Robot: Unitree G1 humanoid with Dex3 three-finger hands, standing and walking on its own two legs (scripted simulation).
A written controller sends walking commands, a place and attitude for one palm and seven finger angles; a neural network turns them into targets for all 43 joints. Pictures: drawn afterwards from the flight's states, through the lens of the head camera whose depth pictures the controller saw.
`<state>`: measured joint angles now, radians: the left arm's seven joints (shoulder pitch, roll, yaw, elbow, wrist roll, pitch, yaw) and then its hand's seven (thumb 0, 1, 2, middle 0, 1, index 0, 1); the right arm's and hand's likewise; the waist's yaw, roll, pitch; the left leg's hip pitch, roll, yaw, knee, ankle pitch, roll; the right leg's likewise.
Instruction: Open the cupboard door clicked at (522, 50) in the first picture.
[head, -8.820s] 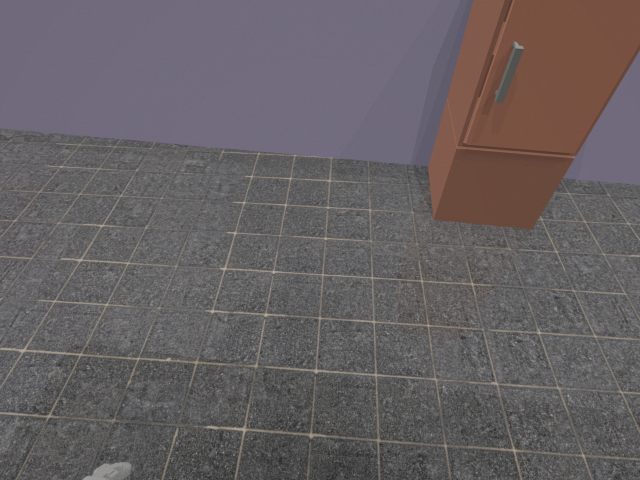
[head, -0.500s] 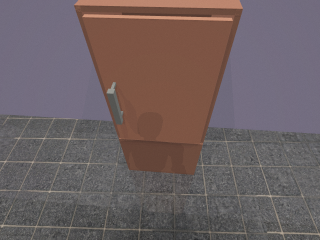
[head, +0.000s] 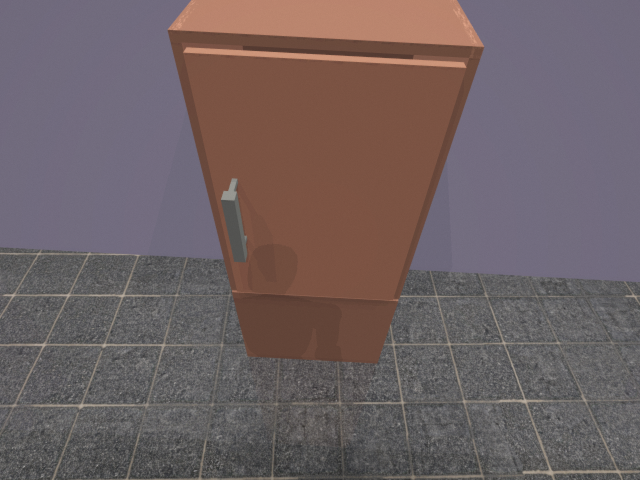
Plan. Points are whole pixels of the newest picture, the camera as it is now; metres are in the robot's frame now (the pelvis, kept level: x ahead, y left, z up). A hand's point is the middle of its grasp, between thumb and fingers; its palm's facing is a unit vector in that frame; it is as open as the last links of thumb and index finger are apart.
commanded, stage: look again from close up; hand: left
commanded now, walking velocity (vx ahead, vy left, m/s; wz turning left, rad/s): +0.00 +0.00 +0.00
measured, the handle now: (237, 221) +0.57 +0.20 -0.07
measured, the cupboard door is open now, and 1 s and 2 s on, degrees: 0 0 0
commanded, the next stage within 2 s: shuffle to correct the standing spot in 0.52 s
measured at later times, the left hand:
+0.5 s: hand out of the picture -0.03 +0.17 -0.18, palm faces +0.03 -0.98 -0.18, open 7.3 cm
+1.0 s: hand out of the picture -0.07 +0.15 -0.19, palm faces +0.09 -0.99 -0.13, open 7.3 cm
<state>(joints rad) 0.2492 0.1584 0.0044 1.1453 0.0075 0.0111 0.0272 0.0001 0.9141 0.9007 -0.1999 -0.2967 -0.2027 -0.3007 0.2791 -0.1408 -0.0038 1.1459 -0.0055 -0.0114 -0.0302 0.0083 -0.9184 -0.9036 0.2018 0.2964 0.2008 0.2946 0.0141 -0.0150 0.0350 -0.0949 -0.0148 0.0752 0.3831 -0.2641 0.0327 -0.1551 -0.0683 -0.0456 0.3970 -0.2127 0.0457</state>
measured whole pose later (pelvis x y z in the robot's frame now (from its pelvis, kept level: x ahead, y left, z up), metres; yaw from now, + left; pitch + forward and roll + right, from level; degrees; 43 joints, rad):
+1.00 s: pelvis -0.01 -0.01 -0.01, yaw +0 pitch -1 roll +0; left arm 0.43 0.12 0.03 1.10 0.02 0.00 0.00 0.00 0.91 0.90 -0.20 -0.30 -0.20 -0.30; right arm 0.40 -0.13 -0.02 1.10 -0.02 -0.02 -0.01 0.01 -0.91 -0.90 0.20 0.30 0.20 0.29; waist 0.01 -0.01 -0.01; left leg -0.21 0.00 0.06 0.59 -0.36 0.03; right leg -0.26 -0.04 -0.02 0.60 -0.33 -0.01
